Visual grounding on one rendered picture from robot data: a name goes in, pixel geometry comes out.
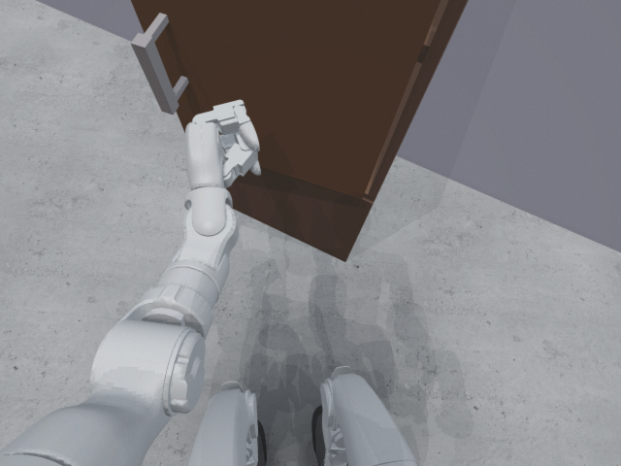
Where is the robot left forearm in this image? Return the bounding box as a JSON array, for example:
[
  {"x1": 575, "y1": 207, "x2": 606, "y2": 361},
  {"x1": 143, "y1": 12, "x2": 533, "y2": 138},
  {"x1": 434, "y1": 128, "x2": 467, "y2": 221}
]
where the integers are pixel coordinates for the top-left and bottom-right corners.
[{"x1": 90, "y1": 186, "x2": 239, "y2": 393}]

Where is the robot left hand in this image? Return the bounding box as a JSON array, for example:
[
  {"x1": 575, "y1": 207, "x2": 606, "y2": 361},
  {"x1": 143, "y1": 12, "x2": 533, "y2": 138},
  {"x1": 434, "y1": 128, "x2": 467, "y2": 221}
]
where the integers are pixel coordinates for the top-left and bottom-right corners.
[{"x1": 185, "y1": 100, "x2": 261, "y2": 191}]

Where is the handle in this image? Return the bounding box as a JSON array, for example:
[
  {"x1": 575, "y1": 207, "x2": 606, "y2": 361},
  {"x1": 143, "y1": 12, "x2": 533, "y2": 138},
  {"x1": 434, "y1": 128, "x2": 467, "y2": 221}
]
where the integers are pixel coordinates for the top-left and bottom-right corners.
[{"x1": 130, "y1": 13, "x2": 189, "y2": 115}]

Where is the robot left shin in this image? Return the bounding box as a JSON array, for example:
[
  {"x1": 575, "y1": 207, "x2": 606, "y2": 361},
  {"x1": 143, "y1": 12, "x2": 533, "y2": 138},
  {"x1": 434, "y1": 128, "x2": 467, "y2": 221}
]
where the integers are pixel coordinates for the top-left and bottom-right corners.
[{"x1": 208, "y1": 382, "x2": 258, "y2": 466}]

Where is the robot right thigh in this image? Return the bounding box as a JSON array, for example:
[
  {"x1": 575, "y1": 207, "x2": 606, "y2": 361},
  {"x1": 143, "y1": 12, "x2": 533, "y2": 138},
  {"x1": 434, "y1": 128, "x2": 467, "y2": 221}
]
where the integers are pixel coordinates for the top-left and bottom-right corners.
[{"x1": 320, "y1": 374, "x2": 419, "y2": 466}]

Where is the robot left upper arm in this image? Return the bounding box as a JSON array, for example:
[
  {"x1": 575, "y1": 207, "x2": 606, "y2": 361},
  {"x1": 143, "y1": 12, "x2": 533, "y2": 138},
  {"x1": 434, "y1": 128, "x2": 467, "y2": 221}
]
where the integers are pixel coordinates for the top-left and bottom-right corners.
[{"x1": 0, "y1": 319, "x2": 206, "y2": 466}]

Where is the cupboard door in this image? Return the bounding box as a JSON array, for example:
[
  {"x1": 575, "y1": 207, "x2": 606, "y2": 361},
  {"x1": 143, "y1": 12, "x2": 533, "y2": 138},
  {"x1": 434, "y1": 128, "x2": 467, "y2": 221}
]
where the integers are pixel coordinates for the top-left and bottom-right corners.
[{"x1": 131, "y1": 0, "x2": 441, "y2": 199}]

